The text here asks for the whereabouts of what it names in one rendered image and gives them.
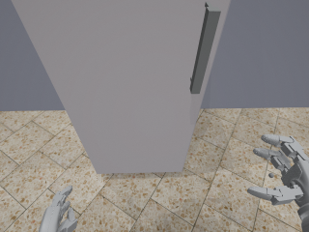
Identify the robot right hand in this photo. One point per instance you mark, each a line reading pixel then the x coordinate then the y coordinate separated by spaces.
pixel 298 173

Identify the robot left hand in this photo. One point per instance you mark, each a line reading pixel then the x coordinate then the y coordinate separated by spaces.
pixel 53 214

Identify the right robot forearm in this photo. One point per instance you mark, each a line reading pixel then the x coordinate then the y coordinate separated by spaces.
pixel 303 213

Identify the handle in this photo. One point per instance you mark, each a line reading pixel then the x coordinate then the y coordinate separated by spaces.
pixel 211 18

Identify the fridge door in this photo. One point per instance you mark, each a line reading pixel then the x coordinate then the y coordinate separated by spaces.
pixel 122 70

